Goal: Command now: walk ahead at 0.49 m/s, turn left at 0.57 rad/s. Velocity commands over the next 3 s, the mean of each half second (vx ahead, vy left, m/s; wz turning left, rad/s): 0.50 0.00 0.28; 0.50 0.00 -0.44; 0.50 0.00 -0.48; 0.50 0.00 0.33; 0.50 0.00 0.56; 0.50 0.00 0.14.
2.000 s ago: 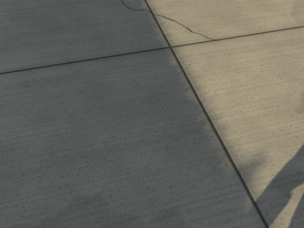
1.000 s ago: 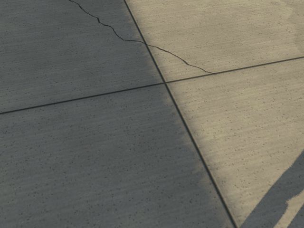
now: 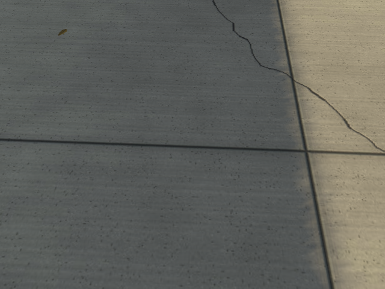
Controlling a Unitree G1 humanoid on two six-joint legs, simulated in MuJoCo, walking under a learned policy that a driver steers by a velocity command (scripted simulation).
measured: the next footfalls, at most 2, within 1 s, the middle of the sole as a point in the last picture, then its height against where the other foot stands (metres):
right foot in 0.36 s outside the picture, level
left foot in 0.90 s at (176, 233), level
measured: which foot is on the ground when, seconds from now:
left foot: down 0.00-0.38, up 0.40-0.88, down 0.90-1.00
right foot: up 0.00-0.34, down 0.36-0.90, up 0.92-1.00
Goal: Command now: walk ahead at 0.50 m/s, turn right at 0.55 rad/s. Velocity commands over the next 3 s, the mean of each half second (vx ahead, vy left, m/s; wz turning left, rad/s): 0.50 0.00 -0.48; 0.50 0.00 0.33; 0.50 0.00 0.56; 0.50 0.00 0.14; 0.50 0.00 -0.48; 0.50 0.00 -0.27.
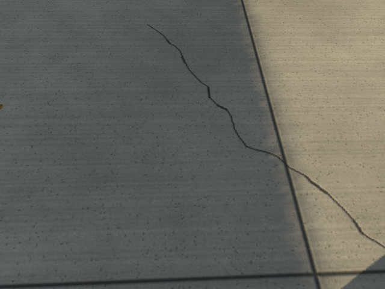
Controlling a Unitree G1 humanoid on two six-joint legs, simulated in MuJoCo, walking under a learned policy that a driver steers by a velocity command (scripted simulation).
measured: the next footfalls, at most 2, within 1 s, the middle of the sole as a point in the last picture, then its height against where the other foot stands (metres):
right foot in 0.44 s outside the picture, level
left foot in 0.98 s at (212, 242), level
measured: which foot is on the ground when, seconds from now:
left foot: down 0.00-0.44, up 0.46-0.96, down 0.98-1.00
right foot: up 0.00-0.42, down 0.44-1.00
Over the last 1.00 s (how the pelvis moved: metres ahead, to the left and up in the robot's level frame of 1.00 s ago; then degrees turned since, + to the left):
0.56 0.01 0.00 -10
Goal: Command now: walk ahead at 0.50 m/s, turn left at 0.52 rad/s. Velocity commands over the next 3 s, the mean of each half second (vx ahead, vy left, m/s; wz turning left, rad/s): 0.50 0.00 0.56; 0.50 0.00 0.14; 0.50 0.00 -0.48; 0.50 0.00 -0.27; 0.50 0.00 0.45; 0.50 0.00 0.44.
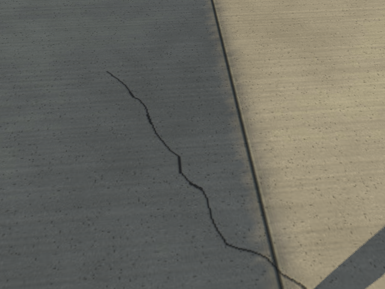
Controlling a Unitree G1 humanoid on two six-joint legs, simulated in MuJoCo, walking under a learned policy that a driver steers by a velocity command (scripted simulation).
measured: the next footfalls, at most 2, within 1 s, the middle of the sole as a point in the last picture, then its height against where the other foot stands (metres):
right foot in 0.52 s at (220, 278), level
left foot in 1.00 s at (137, 241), level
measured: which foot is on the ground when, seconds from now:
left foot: down 0.00-0.54, up 0.56-0.98, down 1.00-1.00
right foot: down 0.00-0.00, up 0.02-0.50, down 0.52-1.00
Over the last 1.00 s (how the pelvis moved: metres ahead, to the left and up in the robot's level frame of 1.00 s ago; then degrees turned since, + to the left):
0.51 -0.08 -0.02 -1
